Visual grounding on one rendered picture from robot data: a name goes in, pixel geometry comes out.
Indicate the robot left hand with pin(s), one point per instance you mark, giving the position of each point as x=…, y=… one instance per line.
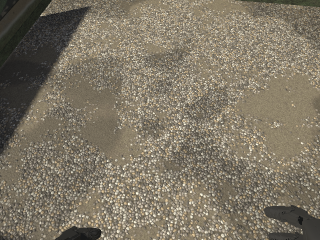
x=75, y=233

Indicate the robot right hand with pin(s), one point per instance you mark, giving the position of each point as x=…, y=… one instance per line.
x=297, y=217

